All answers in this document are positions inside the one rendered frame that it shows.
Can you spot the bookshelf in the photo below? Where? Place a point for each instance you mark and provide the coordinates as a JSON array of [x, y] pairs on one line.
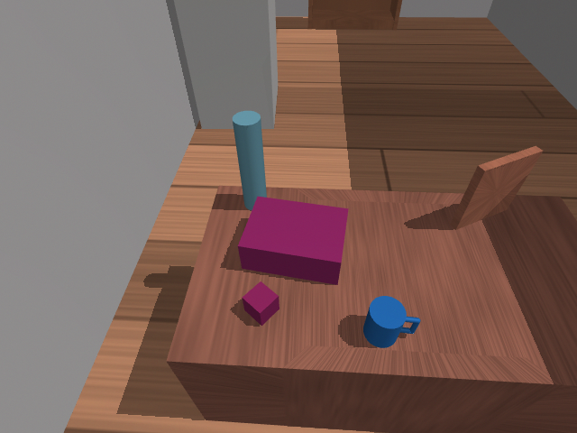
[[354, 14]]

